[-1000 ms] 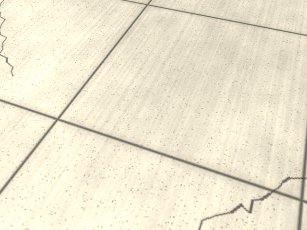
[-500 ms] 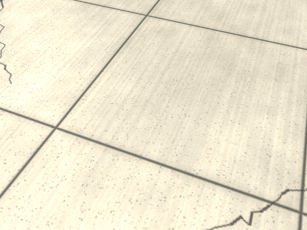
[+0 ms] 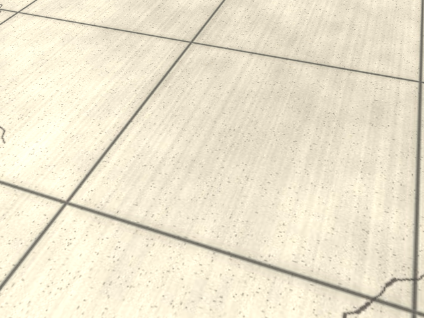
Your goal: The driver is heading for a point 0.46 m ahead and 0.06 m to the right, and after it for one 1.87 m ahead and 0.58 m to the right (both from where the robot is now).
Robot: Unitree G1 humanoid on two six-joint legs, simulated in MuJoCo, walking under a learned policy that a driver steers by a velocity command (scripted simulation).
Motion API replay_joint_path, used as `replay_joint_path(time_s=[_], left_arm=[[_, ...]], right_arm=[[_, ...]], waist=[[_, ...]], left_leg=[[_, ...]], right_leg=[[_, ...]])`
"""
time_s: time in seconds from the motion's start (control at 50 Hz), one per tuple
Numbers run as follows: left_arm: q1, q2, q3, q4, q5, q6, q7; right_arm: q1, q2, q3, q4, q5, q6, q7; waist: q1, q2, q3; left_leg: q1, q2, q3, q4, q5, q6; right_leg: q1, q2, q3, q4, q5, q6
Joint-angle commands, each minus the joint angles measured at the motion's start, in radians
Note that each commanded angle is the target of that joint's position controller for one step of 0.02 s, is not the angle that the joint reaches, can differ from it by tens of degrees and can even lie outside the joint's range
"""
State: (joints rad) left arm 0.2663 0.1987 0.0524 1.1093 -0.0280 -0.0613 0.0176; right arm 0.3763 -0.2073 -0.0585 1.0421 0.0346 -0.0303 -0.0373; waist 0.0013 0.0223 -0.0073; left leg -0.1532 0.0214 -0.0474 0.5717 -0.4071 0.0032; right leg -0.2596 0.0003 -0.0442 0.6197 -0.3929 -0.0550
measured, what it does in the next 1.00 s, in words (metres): walks ahead, turning right: left foot, then right foot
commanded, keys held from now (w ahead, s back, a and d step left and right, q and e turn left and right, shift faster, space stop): w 0.06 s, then no key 0.34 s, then e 0.58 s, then no key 0.02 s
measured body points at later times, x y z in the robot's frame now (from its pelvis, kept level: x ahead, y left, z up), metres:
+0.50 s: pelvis +0.13 +0.02 +0.00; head +0.16 +0.03 +0.45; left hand +0.13 +0.27 -0.15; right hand +0.29 -0.22 -0.12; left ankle +0.22 +0.11 -0.73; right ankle +0.03 -0.10 -0.67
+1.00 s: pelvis +0.14 -0.02 +0.02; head +0.17 -0.07 +0.46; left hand +0.29 +0.24 -0.09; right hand +0.21 -0.34 -0.12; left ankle +0.21 +0.12 -0.64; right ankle +0.13 -0.10 -0.73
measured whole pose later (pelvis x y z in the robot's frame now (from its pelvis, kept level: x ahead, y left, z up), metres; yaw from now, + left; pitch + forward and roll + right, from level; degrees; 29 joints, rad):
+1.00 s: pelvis +0.14 -0.02 +0.02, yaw -16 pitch +2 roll +3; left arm 0.25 0.26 0.08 0.86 0.00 -0.01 0.03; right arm 0.04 -0.30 -0.09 0.91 0.00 0.01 -0.06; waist 0.02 0.03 0.03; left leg -0.59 -0.01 -0.03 1.06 -0.34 -0.03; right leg -0.28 0.03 0.04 0.46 -0.21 -0.06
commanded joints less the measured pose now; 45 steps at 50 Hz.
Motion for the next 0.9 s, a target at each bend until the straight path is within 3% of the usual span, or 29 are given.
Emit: replay_joint_path(time_s=[0.02,0.04,0.06,0.08,0.1,0.14,0.18,0.22,0.24,0.3,0.36,0.38,0.4,0.42,0.44,0.46,0.48,0.5,0.54,0.6,0.68,0.74,0.78,0.8,0.82,0.84,0.86,0.88,0.9], left_arm=[[0.261,0.143,0.039,0.044,0.009,-0.032,-0.007],[0.365,0.244,0.055,0.053,0.016,-0.043,-0.024],[0.276,0.185,0.030,0.034,0.030,-0.056,-0.026],[0.184,0.139,0.015,-0.002,0.025,-0.060,-0.026],[0.126,0.122,0.005,-0.023,0.025,-0.060,-0.029],[0.101,0.078,-0.013,-0.034,0.024,-0.046,-0.026],[0.146,0.079,-0.021,-0.022,0.037,-0.028,-0.012],[0.138,0.105,-0.023,-0.027,0.043,-0.013,0.006],[0.142,0.127,-0.020,-0.028,0.041,-0.009,0.011],[0.141,0.158,-0.010,-0.022,0.026,-0.002,0.013],[0.085,0.144,-0.007,-0.029,0.008,-0.001,0.011],[0.113,0.141,-0.007,-0.020,0.015,-0.002,0.007],[0.159,0.120,-0.012,-0.025,0.043,-0.006,0.005],[0.274,0.015,-0.040,0.000,0.041,0.001,0.008],[0.204,0.037,-0.034,-0.012,0.021,0.017,0.012],[0.123,0.094,-0.016,-0.050,0.004,0.031,0.016],[0.066,0.120,-0.004,-0.072,-0.001,0.046,0.025],[0.047,0.124,0.005,-0.080,0.003,0.059,0.033],[0.065,0.115,0.019,-0.092,0.013,0.078,0.044],[0.055,0.101,0.030,-0.124,0.013,0.087,0.047],[-0.018,0.102,0.031,-0.186,0.016,0.093,0.033],[-0.017,0.128,0.040,-0.210,0.015,0.096,0.015],[0.035,0.134,0.049,-0.204,0.021,0.099,0.004],[0.057,0.152,0.058,-0.200,0.028,0.101,0.000],[0.068,0.212,0.075,-0.216,0.034,0.101,0.006],[0.045,0.326,0.089,-0.267,0.036,0.096,0.016],[0.070,0.301,0.081,-0.269,0.074,0.068,0.010],[0.007,0.286,0.079,-0.286,0.070,0.043,0.010],[-0.067,0.272,0.079,-0.310,0.044,0.032,0.012]], right_arm=[[-0.170,-0.058,-0.001,-0.104,-0.001,-0.035,0.008],[-0.188,-0.048,-0.001,-0.147,0.003,-0.053,0.003],[-0.196,-0.083,-0.009,-0.150,0.017,-0.064,0.007],[-0.176,-0.082,-0.007,-0.138,0.019,-0.070,0.015],[-0.150,-0.080,-0.010,-0.117,0.007,-0.073,0.017],[-0.158,-0.113,-0.029,-0.109,-0.013,-0.068,0.017],[-0.185,-0.065,-0.022,-0.115,-0.014,-0.053,0.024],[-0.265,-0.017,-0.002,-0.142,-0.013,-0.041,0.025],[-0.299,-0.012,0.004,-0.151,-0.012,-0.036,0.026],[-0.321,-0.055,0.004,-0.157,-0.011,-0.019,0.031],[-0.251,-0.111,-0.015,-0.127,-0.028,-0.018,0.030],[-0.208,-0.151,-0.029,-0.113,-0.038,-0.021,0.024],[-0.136,-0.218,-0.043,-0.102,-0.046,-0.021,0.018],[-0.100,-0.193,-0.031,-0.087,-0.052,-0.011,0.016],[-0.092,-0.126,-0.012,-0.081,-0.042,-0.008,0.023],[-0.171,-0.143,-0.010,-0.103,-0.033,-0.011,0.021],[-0.251,-0.162,-0.012,-0.131,-0.037,-0.012,0.014],[-0.310,-0.162,-0.010,-0.146,-0.042,-0.015,0.009],[-0.348,-0.158,-0.010,-0.148,-0.052,-0.009,-0.001],[-0.330,-0.163,-0.016,-0.141,-0.057,0.000,-0.023],[-0.346,-0.196,-0.029,-0.148,-0.047,0.009,-0.042],[-0.355,-0.219,-0.037,-0.152,-0.031,0.019,-0.044],[-0.371,-0.222,-0.039,-0.154,-0.010,0.030,-0.041],[-0.344,-0.197,-0.035,-0.143,-0.004,0.037,-0.037],[-0.294,-0.149,-0.028,-0.132,-0.015,0.046,-0.027],[-0.338,-0.117,-0.021,-0.189,-0.044,0.043,-0.026],[-0.452,-0.136,-0.028,-0.228,-0.049,0.036,-0.026],[-0.424,-0.164,-0.038,-0.224,-0.031,0.035,-0.023],[-0.375,-0.189,-0.049,-0.195,-0.032,0.034,-0.025]], waist=[[0.138,-0.170,0.110],[0.155,-0.369,0.068],[0.101,-0.237,0.107],[0.062,-0.159,0.151],[0.035,-0.111,0.145],[0.017,-0.102,0.115],[0.020,-0.120,0.077],[0.025,-0.115,0.061],[0.033,-0.124,0.049],[0.029,-0.154,0.019],[-0.033,-0.114,0.005],[-0.048,-0.070,-0.017],[-0.038,0.026,-0.118],[-0.009,0.183,-0.250],[-0.043,0.185,-0.253],[-0.030,0.134,-0.162],[-0.013,0.083,-0.107],[0.007,0.063,-0.063],[0.036,0.083,-0.033],[0.034,0.092,-0.038],[0.024,0.091,-0.060],[0.035,0.093,-0.074],[0.070,0.076,-0.072],[0.074,0.030,-0.059],[0.057,-0.152,-0.018],[0.026,-0.360,0.032],[0.072,-0.262,-0.002],[0.024,-0.202,-0.001],[-0.011,-0.143,-0.002]], left_leg=[[-0.454,-0.013,0.014,0.178,-0.026,0.050],[-0.622,-0.087,0.043,0.441,-0.145,0.026],[-0.686,-0.018,-0.045,0.620,-0.123,0.044],[-0.707,0.019,-0.046,0.687,-0.039,0.058],[-0.678,0.048,-0.028,0.673,0.039,0.065],[-0.573,0.075,0.011,0.554,0.116,0.047],[-0.503,0.051,0.062,0.427,0.163,0.020],[-0.414,0.027,0.086,0.237,0.228,0.000],[-0.364,0.010,0.098,0.163,0.257,-0.005],[-0.253,-0.005,0.086,0.070,0.322,0.004],[-0.111,-0.028,0.079,-0.086,0.420,0.060],[-0.014,-0.009,0.056,-0.143,0.585,0.083],[0.197,0.117,-0.065,-0.068,0.958,0.130],[0.359,0.305,-0.243,-0.070,1.042,0.286],[0.279,0.357,-0.355,-0.166,0.870,0.331],[0.165,0.339,-0.327,-0.213,0.649,0.298],[0.079,0.315,-0.277,-0.249,0.512,0.263],[-0.017,0.291,-0.216,-0.286,0.415,0.241],[-0.146,0.253,-0.127,-0.329,0.280,0.220],[-0.179,0.251,-0.057,-0.350,0.258,0.243],[-0.150,0.280,-0.017,-0.353,0.247,0.246],[-0.125,0.295,0.011,-0.335,0.231,0.220],[-0.143,0.276,0.059,-0.270,0.180,0.169],[-0.178,0.241,0.104,-0.175,0.131,0.116],[-0.305,0.146,0.209,0.070,0.025,0.022],[-0.576,-0.022,0.215,0.311,-0.241,-0.062],[-0.575,-0.037,0.038,0.491,-0.248,-0.043],[-0.586,-0.017,-0.009,0.540,-0.138,-0.025],[-0.582,0.001,-0.021,0.539,-0.040,-0.019]], right_leg=[[0.322,-0.170,0.311,-0.290,-0.075,-0.079],[0.396,-0.374,0.749,-0.474,-0.201,-0.219],[0.337,-0.415,0.812,-0.486,-0.256,-0.242],[0.290,-0.379,0.675,-0.460,-0.133,-0.210],[0.257,-0.323,0.526,-0.445,0.043,-0.171],[0.224,-0.242,0.290,-0.421,0.493,-0.109],[0.224,-0.190,0.162,-0.388,0.748,-0.095],[0.184,-0.158,0.087,-0.367,0.835,-0.089],[0.166,-0.156,0.072,-0.358,0.844,-0.091],[0.148,-0.195,0.093,-0.329,0.841,-0.105],[0.155,-0.182,0.104,-0.227,0.816,-0.072],[0.138,-0.139,0.089,-0.152,0.779,-0.039],[0.035,-0.076,0.054,-0.014,0.516,0.006],[-0.095,-0.003,0.026,0.194,0.048,0.064],[-0.127,0.020,0.071,0.353,-0.296,0.097],[-0.191,0.001,0.097,0.471,-0.330,0.104],[-0.226,-0.017,0.095,0.525,-0.287,0.106],[-0.225,-0.037,0.099,0.526,-0.232,0.111],[-0.166,-0.051,0.081,0.505,-0.148,0.117],[-0.160,-0.051,0.043,0.453,-0.094,0.112],[-0.134,-0.072,0.025,0.293,-0.035,0.094],[-0.066,-0.059,-0.006,0.168,0.010,0.066],[0.032,-0.029,-0.046,-0.007,0.112,0.024],[0.085,-0.016,-0.025,-0.105,0.145,-0.009],[0.135,-0.146,0.199,-0.277,0.228,-0.079],[0.161,-0.370,0.571,-0.338,0.410,-0.239],[0.090,-0.376,0.615,-0.380,0.335,-0.305],[0.088,-0.321,0.519,-0.376,0.296,-0.252],[0.091,-0.269,0.440,-0.354,0.271,-0.183]])
Velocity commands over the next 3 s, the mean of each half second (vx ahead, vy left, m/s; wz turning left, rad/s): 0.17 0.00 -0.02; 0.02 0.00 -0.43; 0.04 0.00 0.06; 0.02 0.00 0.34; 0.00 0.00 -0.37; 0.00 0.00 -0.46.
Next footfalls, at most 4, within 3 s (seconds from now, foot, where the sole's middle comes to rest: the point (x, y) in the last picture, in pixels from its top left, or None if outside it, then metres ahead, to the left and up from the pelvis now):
0.38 left None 0.26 0.11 -0.76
0.82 right None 0.17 -0.11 -0.76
1.26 left None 0.26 0.10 -0.76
1.94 left None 0.28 0.12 -0.76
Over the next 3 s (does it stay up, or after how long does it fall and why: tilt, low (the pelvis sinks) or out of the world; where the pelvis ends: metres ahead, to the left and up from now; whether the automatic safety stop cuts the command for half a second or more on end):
stays up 0.25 -0.01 0.01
